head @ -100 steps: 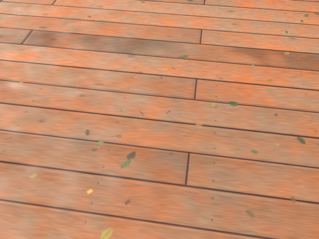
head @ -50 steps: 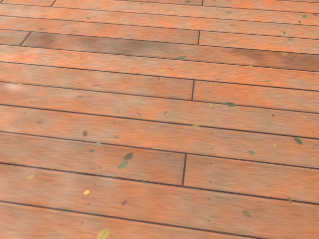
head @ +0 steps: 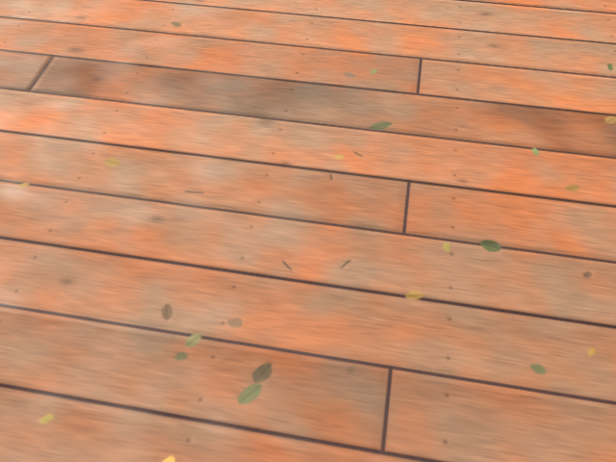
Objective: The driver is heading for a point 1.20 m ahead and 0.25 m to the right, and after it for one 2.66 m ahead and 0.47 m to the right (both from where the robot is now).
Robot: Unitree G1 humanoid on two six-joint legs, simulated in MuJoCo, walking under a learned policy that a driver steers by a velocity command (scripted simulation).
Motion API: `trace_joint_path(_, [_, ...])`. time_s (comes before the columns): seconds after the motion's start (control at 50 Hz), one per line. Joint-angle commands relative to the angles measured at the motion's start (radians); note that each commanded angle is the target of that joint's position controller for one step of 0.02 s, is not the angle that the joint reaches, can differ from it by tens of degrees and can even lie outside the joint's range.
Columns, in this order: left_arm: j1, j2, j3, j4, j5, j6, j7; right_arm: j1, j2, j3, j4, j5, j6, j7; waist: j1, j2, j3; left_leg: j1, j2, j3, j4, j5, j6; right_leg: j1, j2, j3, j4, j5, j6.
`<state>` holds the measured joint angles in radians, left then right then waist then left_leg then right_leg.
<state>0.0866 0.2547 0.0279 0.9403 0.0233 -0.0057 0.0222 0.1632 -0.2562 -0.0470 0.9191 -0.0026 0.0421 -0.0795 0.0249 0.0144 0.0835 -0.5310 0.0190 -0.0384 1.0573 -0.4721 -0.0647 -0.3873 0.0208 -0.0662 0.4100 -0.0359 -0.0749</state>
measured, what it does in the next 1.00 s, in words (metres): walks ahead: left foot, then right foot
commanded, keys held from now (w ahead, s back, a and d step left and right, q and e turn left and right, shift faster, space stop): w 1.00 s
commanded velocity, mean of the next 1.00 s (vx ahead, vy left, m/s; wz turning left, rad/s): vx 0.38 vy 0.00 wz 0.00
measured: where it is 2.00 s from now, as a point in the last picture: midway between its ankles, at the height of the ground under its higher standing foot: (370, 242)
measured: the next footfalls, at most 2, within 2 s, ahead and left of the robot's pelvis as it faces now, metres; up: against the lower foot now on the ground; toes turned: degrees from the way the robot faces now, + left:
left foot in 0.12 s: +0.03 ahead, +0.12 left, +0.00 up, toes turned +1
right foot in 0.64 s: +0.30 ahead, -0.15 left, +0.00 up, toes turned -4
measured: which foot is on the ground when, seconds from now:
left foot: up 0.00-0.10, down 0.12-0.66, up 0.68-1.00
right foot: down 0.00-0.12, up 0.14-0.62, down 0.64-1.00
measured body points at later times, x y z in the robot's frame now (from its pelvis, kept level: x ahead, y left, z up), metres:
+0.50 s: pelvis +0.09 +0.01 +0.02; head +0.10 +0.04 +0.47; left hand +0.25 +0.27 -0.11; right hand +0.01 -0.24 -0.11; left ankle -0.01 +0.12 -0.73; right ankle +0.23 -0.16 -0.68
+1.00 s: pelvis +0.35 -0.07 +0.01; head +0.37 -0.07 +0.46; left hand +0.33 +0.19 -0.13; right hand +0.52 -0.32 -0.10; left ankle +0.54 +0.10 -0.67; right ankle +0.26 -0.14 -0.73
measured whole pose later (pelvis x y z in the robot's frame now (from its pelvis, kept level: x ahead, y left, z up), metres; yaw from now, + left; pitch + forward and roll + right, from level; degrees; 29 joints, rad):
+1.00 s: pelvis +0.35 -0.07 +0.01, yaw -1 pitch +2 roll -1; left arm 0.37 0.22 0.04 1.03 0.00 -0.09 0.00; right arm 0.09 -0.25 -0.08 0.86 0.01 -0.09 0.00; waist 0.06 0.04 0.00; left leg -0.71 0.13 -0.01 0.73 0.05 0.02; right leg 0.01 0.08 -0.07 0.19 -0.24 -0.07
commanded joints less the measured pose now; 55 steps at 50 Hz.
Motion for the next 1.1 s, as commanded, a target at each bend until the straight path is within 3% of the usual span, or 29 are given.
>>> trace_joint_path(0.02, [-0.083, 0.122, 0.026, -0.059, -0.016, -0.003, 0.021, 0.216, -0.044, -0.017, 0.017, -0.005, 0.004, 0.003, -0.076, -0.171, -0.214, 0.279, 0.031, 0.026, -0.153, 0.096, 0.021, -0.050, -0.232, 0.195, -0.246, -0.330, -0.153])
trace_joint_path(0.06, [-0.045, 0.133, 0.033, -0.027, -0.036, 0.000, 0.019, 0.233, -0.051, -0.022, 0.035, -0.002, -0.013, 0.025, -0.086, -0.208, -0.203, 0.400, -0.009, 0.088, -0.328, 0.114, 0.039, -0.078, -0.215, 0.178, -0.256, -0.485, -0.110])
trace_joint_path(0.1, [-0.030, 0.140, 0.039, -0.025, -0.061, 0.007, 0.021, 0.274, -0.056, -0.026, 0.065, -0.007, -0.018, 0.041, -0.114, -0.158, -0.140, 0.452, -0.047, 0.150, -0.513, 0.098, 0.090, -0.101, -0.187, 0.164, -0.202, -0.639, -0.053])
trace_joint_path(0.12, [-0.029, 0.102, 0.030, -0.038, -0.061, 0.008, 0.020, 0.297, -0.056, -0.021, 0.071, -0.013, -0.024, 0.048, -0.117, -0.039, -0.095, 0.450, 0.020, 0.037, -0.663, -0.026, 0.136, -0.138, -0.137, 0.130, -0.046, -0.655, -0.007])
trace_joint_path(0.14, [-0.012, 0.002, 0.010, -0.048, -0.046, 0.002, 0.006, 0.316, -0.083, -0.017, 0.066, -0.011, -0.028, 0.046, -0.085, 0.218, -0.101, 0.494, 0.248, -0.276, -0.792, -0.239, 0.203, -0.280, -0.036, 0.006, 0.341, -0.577, 0.055])
trace_joint_path(0.16, [-0.092, 0.097, 0.044, -0.096, -0.058, -0.013, 0.002, 0.274, -0.239, -0.052, 0.046, -0.021, -0.048, 0.057, -0.091, 0.296, 0.051, 0.304, 0.381, -0.591, -1.007, -0.515, 0.330, -0.452, 0.006, 0.079, 0.433, -0.452, 0.038])
trace_joint_path(0.18, [-0.106, 0.171, 0.067, -0.098, -0.072, -0.028, 0.004, 0.184, -0.224, -0.049, 0.020, -0.027, -0.081, 0.052, -0.048, 0.211, 0.118, 0.269, 0.363, -0.579, -1.044, -0.458, 0.312, -0.463, -0.031, 0.150, 0.500, -0.335, 0.021])
trace_joint_path(0.2, [-0.052, 0.178, 0.076, -0.071, -0.063, -0.033, 0.000, 0.126, -0.177, -0.037, 0.014, -0.020, -0.109, 0.049, -0.008, 0.181, 0.105, 0.304, 0.318, -0.475, -1.017, -0.298, 0.256, -0.454, -0.038, 0.166, 0.518, -0.230, 0.018])
trace_joint_path(0.24, [-0.003, 0.146, 0.082, -0.027, -0.034, -0.034, -0.002, 0.146, -0.130, -0.030, 0.022, 0.001, -0.131, 0.054, -0.008, 0.133, 0.036, 0.388, 0.258, -0.321, -0.987, -0.124, 0.200, -0.433, -0.047, 0.138, 0.555, -0.138, 0.029])
trace_joint_path(0.3, [-0.030, 0.083, 0.077, -0.021, -0.038, -0.042, -0.012, 0.277, -0.070, -0.016, 0.067, 0.004, -0.141, 0.055, -0.041, 0.116, -0.008, 0.489, 0.222, -0.207, -0.977, 0.042, 0.194, -0.445, -0.065, 0.098, 0.543, -0.045, 0.043])
trace_joint_path(0.38, [-0.105, 0.059, 0.070, -0.050, -0.041, -0.052, -0.019, 0.338, -0.091, -0.019, 0.078, -0.002, -0.139, 0.047, -0.080, 0.125, -0.003, 0.535, 0.222, -0.153, -0.989, 0.136, 0.212, -0.438, -0.083, 0.075, 0.420, 0.020, 0.078])
trace_joint_path(0.52, [-0.223, 0.046, 0.041, -0.107, -0.056, -0.080, -0.049, 0.391, -0.123, -0.039, 0.098, 0.014, -0.124, 0.046, -0.136, 0.131, 0.058, 0.557, 0.247, -0.085, -0.956, 0.270, 0.241, -0.327, -0.074, 0.021, 0.172, -0.028, 0.073])
trace_joint_path(0.58, [-0.192, 0.068, 0.041, -0.118, -0.058, -0.088, -0.061, 0.373, -0.136, -0.052, 0.103, 0.028, -0.115, 0.049, -0.099, 0.152, 0.056, 0.562, 0.278, -0.083, -0.903, 0.361, 0.232, -0.210, -0.064, 0.016, 0.104, -0.103, 0.029])
trace_joint_path(0.6, [-0.132, 0.088, 0.050, -0.106, -0.058, -0.091, -0.061, 0.346, -0.145, -0.057, 0.098, 0.030, -0.112, 0.050, -0.059, 0.162, 0.028, 0.547, 0.279, -0.071, -0.853, 0.484, 0.223, -0.110, -0.044, 0.001, 0.088, -0.111, 0.011])
trace_joint_path(0.62, [-0.012, 0.116, 0.068, -0.071, -0.058, -0.092, -0.058, 0.309, -0.144, -0.057, 0.087, 0.031, -0.110, 0.049, 0.010, 0.153, -0.036, 0.513, 0.249, -0.031, -0.732, 0.685, 0.201, 0.060, -0.013, -0.018, 0.070, -0.092, -0.012])
trace_joint_path(0.64, [0.169, 0.173, 0.098, -0.014, -0.062, -0.092, -0.050, 0.291, -0.123, -0.049, 0.075, 0.025, -0.110, 0.051, 0.089, 0.107, -0.162, 0.427, 0.189, 0.027, -0.513, 0.792, 0.167, 0.321, -0.021, 0.003, 0.074, -0.081, -0.046])
trace_joint_path(0.66, [0.359, 0.261, 0.119, 0.019, -0.048, -0.086, -0.036, 0.283, -0.077, -0.030, 0.036, -0.002, -0.115, 0.055, 0.144, -0.084, -0.343, 0.186, 0.119, 0.081, -0.143, 0.488, 0.120, 0.643, -0.255, 0.285, 0.082, -0.148, -0.114])
trace_joint_path(0.68, [0.387, 0.286, 0.114, 0.034, -0.037, -0.085, -0.047, 0.362, 0.046, -0.001, 0.024, 0.012, -0.143, 0.062, 0.081, -0.348, -0.444, -0.138, -0.062, 0.003, 0.141, -0.101, 0.079, 0.836, -0.431, 0.757, -0.108, -0.385, -0.246])
trace_joint_path(0.7, [0.317, 0.195, 0.086, 0.022, -0.036, -0.091, -0.050, 0.283, -0.065, -0.028, 0.025, 0.042, -0.167, 0.064, 0.092, -0.229, -0.332, -0.237, -0.003, -0.097, 0.273, -0.072, 0.100, 0.731, -0.401, 0.735, -0.161, -0.428, -0.210])
trace_joint_path(0.72, [0.226, 0.140, 0.069, 0.002, -0.039, -0.095, -0.050, 0.211, -0.106, -0.039, 0.002, 0.053, -0.180, 0.068, 0.065, -0.180, -0.214, -0.276, 0.050, -0.068, 0.280, 0.027, 0.126, 0.604, -0.369, 0.578, -0.160, -0.346, -0.169])
trace_joint_path(0.74, [0.147, 0.110, 0.058, -0.017, -0.035, -0.096, -0.054, 0.183, -0.102, -0.041, 0.004, 0.046, -0.180, 0.061, 0.028, -0.086, -0.158, -0.220, 0.102, -0.043, 0.239, 0.129, 0.129, 0.465, -0.327, 0.460, -0.181, -0.232, -0.145])
trace_joint_path(0.76, [0.107, 0.081, 0.050, -0.023, -0.028, -0.098, -0.059, 0.167, -0.092, -0.048, 0.002, 0.031, -0.173, 0.056, 0.004, -0.070, -0.110, -0.180, 0.128, -0.033, 0.183, 0.194, 0.126, 0.363, -0.284, 0.369, -0.208, -0.153, -0.135])
trace_joint_path(0.78, [0.102, 0.062, 0.043, -0.015, -0.019, -0.099, -0.059, 0.183, -0.069, -0.049, 0.002, 0.028, -0.162, 0.056, -0.021, -0.097, -0.103, -0.124, 0.148, -0.034, 0.151, 0.235, 0.127, 0.305, -0.254, 0.306, -0.230, -0.095, -0.127])
trace_joint_path(0.82, [0.136, 0.064, 0.042, 0.007, -0.021, -0.102, -0.052, 0.189, -0.039, -0.049, -0.002, 0.027, -0.143, 0.057, -0.042, -0.101, -0.079, -0.109, 0.154, -0.017, 0.104, 0.258, 0.117, 0.258, -0.233, 0.241, -0.256, 0.030, -0.137])
trace_joint_path(0.86, [0.170, 0.093, 0.045, 0.023, -0.022, -0.104, -0.040, 0.122, -0.044, -0.051, -0.034, 0.018, -0.132, 0.058, -0.043, -0.075, -0.046, -0.168, 0.155, -0.005, 0.027, 0.315, 0.094, 0.250, -0.237, 0.206, -0.274, 0.133, -0.150])
trace_joint_path(0.9, [0.198, 0.106, 0.045, 0.031, -0.023, -0.100, -0.028, 0.032, -0.043, -0.047, -0.071, 0.011, -0.133, 0.062, -0.029, -0.060, -0.024, -0.217, 0.149, 0.002, -0.105, 0.409, 0.076, 0.263, -0.230, 0.176, -0.283, 0.187, -0.147])
trace_joint_path(0.98, [0.263, 0.122, 0.044, 0.041, -0.030, -0.095, -0.016, -0.143, -0.014, -0.025, -0.122, 0.017, -0.143, 0.085, 0.019, -0.058, 0.005, -0.137, 0.091, 0.060, -0.391, 0.591, 0.084, 0.263, -0.190, 0.104, -0.309, 0.175, -0.111])
trace_joint_path(1.04, [0.339, 0.126, 0.046, 0.068, -0.040, -0.084, -0.013, -0.238, -0.016, -0.016, -0.158, 0.024, -0.146, 0.104, 0.047, -0.051, 0.027, -0.159, 0.065, 0.062, -0.496, 0.595, 0.100, 0.380, -0.225, 0.106, -0.287, 0.170, -0.113])
trace_joint_path(1.1, [0.360, 0.138, 0.055, 0.080, -0.040, -0.067, -0.007, -0.275, -0.038, -0.017, -0.187, 0.027, -0.153, 0.125, 0.031, -0.062, 0.018, -0.160, 0.046, 0.058, -0.549, 0.510, 0.134, 0.509, -0.275, 0.109, -0.212, 0.290, -0.103])
Velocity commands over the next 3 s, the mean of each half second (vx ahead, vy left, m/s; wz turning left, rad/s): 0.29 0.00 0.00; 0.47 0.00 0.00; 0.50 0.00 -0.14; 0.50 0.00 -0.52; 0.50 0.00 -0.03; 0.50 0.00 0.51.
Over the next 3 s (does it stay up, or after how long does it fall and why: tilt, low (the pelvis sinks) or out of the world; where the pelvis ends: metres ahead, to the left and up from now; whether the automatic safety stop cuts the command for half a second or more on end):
stays up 1.46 -0.32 0.01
